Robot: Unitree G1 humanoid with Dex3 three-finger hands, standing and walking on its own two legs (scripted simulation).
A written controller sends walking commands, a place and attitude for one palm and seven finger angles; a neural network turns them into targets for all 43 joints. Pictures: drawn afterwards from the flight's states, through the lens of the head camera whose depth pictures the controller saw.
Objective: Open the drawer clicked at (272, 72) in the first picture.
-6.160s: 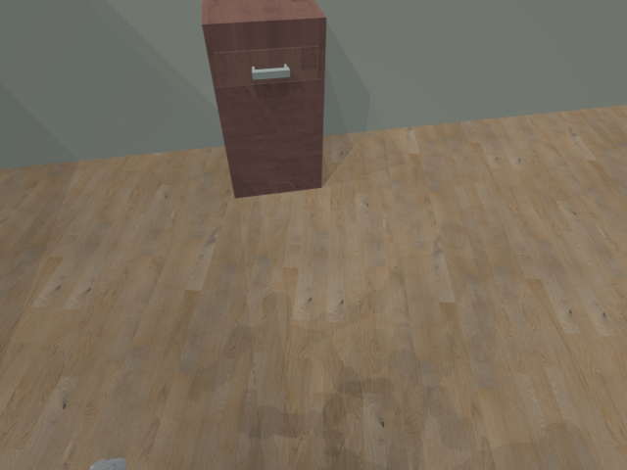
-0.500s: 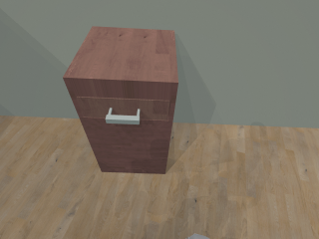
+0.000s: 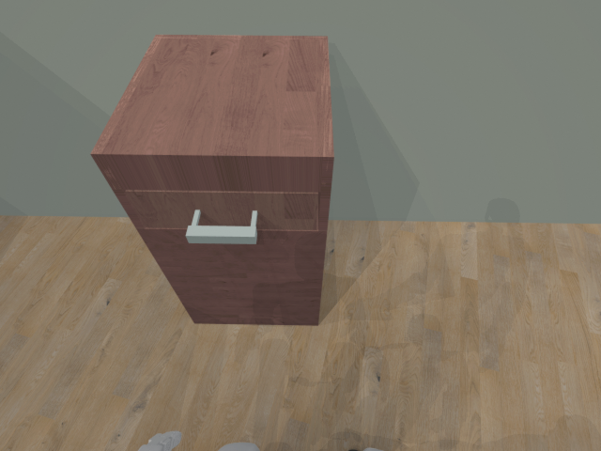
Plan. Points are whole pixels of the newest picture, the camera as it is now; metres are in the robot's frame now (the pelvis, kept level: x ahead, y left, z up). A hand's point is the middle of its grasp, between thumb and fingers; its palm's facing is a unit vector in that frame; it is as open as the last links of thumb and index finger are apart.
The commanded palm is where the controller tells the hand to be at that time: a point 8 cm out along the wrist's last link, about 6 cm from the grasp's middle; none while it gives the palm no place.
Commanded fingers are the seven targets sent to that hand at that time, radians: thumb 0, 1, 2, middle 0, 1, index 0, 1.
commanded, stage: come to a stop and stand still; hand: left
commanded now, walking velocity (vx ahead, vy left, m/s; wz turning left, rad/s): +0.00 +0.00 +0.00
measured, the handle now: (224, 225) +0.54 +0.19 -0.13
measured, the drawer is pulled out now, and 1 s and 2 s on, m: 0.00 0.00 0.00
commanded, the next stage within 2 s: look again from close up in 0.90 s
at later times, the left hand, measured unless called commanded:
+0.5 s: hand out of the picture -0.03 +0.20 -0.16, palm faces -0.01 -0.98 -0.22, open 7.4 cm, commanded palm none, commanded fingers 0.00 0.90 0.90 -0.20 -0.30 -0.20 -0.30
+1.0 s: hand out of the picture -0.03 +0.16 -0.16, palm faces -0.01 -0.98 -0.19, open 7.4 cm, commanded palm none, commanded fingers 0.00 0.90 0.90 -0.20 -0.30 -0.20 -0.30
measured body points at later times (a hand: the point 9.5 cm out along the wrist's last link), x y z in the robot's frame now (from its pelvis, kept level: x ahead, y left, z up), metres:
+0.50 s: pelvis -0.02 +0.02 +0.01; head -0.01 +0.01 +0.46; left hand -0.03 +0.25 -0.14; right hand +0.01 -0.21 -0.16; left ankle -0.01 +0.13 -0.73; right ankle -0.05 -0.09 -0.73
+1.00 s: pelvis -0.02 +0.00 +0.01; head -0.02 -0.01 +0.46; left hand -0.03 +0.21 -0.15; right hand -0.08 -0.20 -0.16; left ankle -0.01 +0.13 -0.73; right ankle -0.05 -0.09 -0.73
